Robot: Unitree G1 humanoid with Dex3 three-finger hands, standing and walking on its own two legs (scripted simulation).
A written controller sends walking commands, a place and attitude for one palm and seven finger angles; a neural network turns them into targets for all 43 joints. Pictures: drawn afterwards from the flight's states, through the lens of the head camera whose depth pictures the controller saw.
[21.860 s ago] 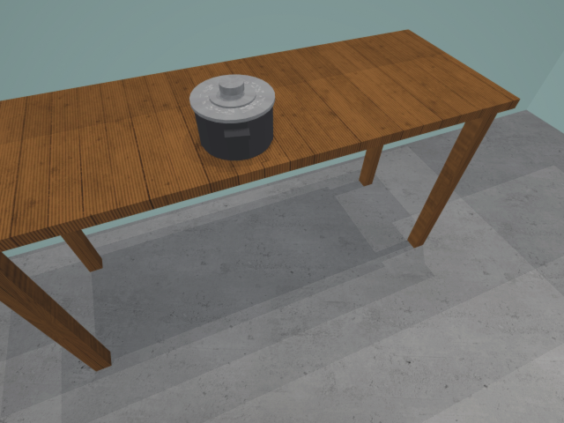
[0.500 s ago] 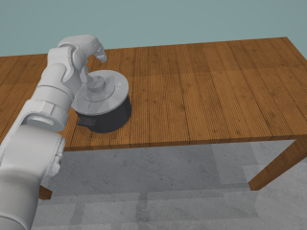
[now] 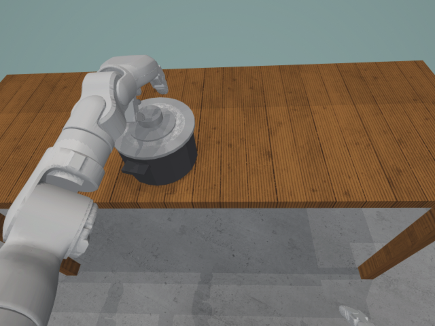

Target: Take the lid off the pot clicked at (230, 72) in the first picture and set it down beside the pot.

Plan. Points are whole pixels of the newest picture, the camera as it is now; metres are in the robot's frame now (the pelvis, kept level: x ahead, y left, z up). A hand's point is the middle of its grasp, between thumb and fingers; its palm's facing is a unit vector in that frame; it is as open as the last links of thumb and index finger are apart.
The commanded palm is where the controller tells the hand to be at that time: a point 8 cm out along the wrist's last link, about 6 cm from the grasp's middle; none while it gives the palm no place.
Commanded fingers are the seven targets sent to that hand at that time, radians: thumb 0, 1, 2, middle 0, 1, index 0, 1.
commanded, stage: move the open hand above the knob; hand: left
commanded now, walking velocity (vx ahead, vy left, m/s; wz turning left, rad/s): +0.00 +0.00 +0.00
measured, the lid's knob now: (149, 116) +0.52 +0.13 +0.10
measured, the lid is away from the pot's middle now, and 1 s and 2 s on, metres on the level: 0.00 0.00 0.00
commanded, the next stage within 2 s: lower the open fingers around the knob in 0.20 s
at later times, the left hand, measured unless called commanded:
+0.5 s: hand (135, 104) +0.48 +0.14 +0.16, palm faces -0.36 -0.01 -0.93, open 10.2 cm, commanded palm +0.47 +0.14 +0.21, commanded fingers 0.00 -0.32 1.45 -0.82 -0.08 -0.82 -0.08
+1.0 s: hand (142, 118) +0.47 +0.13 +0.13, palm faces -0.39 -0.03 -0.92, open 10.3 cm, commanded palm +0.48 +0.14 +0.18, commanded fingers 0.00 -0.32 1.45 -0.82 -0.08 -0.82 -0.08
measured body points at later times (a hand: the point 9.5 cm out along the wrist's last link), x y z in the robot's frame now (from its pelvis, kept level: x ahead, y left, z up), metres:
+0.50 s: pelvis +0.00 +0.01 +0.00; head +0.05 -0.03 +0.45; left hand +0.50 +0.14 +0.21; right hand +0.05 -0.26 -0.14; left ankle -0.03 +0.11 -0.74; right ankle -0.01 -0.14 -0.74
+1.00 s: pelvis -0.01 +0.00 +0.00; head +0.04 -0.02 +0.45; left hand +0.49 +0.13 +0.18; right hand +0.06 -0.26 -0.14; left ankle -0.03 +0.11 -0.74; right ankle -0.01 -0.14 -0.74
